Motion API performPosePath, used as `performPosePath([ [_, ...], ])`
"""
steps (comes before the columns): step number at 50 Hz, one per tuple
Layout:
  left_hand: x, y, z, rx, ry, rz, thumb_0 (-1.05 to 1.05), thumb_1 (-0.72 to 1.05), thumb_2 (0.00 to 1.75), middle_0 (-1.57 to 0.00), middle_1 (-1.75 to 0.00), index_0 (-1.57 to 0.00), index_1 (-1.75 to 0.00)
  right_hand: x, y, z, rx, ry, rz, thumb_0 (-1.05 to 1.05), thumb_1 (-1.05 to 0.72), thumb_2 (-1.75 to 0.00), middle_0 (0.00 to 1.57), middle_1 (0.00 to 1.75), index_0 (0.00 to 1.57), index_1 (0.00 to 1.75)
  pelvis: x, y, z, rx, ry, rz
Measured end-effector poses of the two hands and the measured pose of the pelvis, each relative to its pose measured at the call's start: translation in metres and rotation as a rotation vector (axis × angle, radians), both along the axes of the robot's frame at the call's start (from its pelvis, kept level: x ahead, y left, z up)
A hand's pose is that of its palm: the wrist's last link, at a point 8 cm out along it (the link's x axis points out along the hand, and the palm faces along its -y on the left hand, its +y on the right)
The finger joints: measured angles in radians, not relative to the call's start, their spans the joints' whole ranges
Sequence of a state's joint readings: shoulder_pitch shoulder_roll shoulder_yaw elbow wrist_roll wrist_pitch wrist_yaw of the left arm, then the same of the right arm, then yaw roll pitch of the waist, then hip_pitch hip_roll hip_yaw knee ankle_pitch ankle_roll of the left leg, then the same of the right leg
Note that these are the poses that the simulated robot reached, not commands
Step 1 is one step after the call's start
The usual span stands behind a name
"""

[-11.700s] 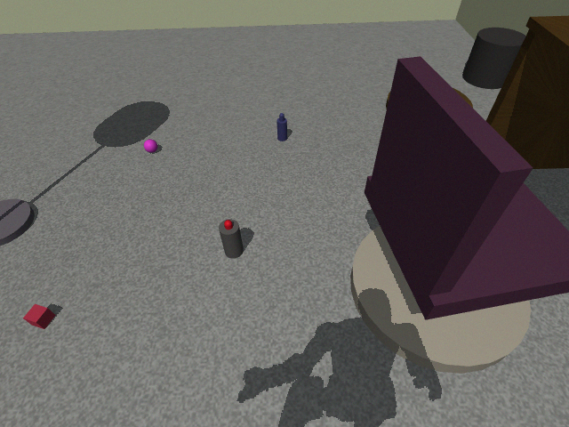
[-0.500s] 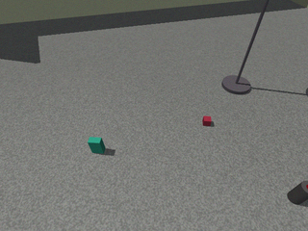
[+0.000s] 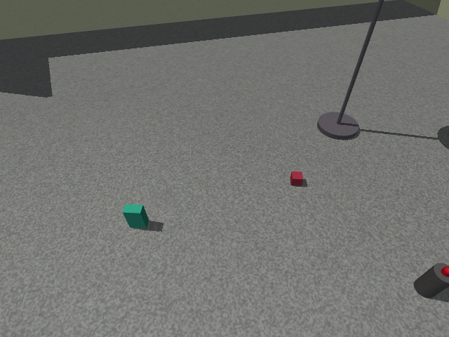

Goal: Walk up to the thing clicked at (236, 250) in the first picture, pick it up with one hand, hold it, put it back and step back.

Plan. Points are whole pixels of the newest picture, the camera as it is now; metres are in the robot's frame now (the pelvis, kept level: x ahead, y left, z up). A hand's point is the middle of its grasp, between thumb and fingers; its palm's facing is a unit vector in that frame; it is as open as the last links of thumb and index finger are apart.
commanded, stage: walk up
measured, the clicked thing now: (436, 279) +0.50 -0.84 -0.68
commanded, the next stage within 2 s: none
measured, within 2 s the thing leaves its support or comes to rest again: neither
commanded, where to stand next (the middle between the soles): +0.80 -0.03 m, yaw -1 degrees
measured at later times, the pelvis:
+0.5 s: pelvis +0.15 -0.06 -0.01, yaw +1 degrees
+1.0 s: pelvis +0.37 -0.04 -0.02, yaw -2 degrees
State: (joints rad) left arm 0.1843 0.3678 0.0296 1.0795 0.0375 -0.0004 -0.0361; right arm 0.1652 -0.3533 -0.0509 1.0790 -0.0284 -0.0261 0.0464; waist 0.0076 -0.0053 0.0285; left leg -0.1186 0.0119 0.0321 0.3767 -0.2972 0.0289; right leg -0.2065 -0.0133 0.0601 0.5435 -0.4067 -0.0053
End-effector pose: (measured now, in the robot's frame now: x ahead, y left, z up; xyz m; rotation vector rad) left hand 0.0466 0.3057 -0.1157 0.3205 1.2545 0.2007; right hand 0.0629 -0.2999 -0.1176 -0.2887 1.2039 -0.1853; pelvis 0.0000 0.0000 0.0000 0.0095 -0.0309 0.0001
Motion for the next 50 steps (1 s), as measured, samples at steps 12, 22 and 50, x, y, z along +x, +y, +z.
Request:
performPosePath([
  [12,0.064,-0.015,0.014,0.119,-0.098,-0.046,0.0,0.9,0.9,-0.21,-0.3,-0.21,-0.3,0.009,-0.086,-0.024,-0.053,0.062,-0.052,0.01,-0.9,-0.9,0.2,0.3,0.2,0.3,0.053,-0.053,-0.025,-0.011,-0.03,-0.024],
  [22,0.086,-0.043,0.019,0.063,-0.056,0.03,0.0,0.9,0.9,-0.21,-0.3,-0.21,-0.3,0.112,-0.079,-0.005,-0.002,-0.005,0.032,0.01,-0.91,-0.9,0.2,0.3,0.2,0.3,0.121,-0.059,-0.006,-0.035,-0.024,0.002],
  [50,0.408,-0.019,0.013,0.057,-0.14,-0.143,0.0,0.9,0.9,-0.21,-0.3,-0.21,-0.3,0.34,-0.057,-0.006,-0.025,-0.075,0.001,0.01,-0.9,-0.9,0.2,0.3,0.21,0.3,0.371,-0.037,-0.021,0.011,-0.011,-0.039],
])
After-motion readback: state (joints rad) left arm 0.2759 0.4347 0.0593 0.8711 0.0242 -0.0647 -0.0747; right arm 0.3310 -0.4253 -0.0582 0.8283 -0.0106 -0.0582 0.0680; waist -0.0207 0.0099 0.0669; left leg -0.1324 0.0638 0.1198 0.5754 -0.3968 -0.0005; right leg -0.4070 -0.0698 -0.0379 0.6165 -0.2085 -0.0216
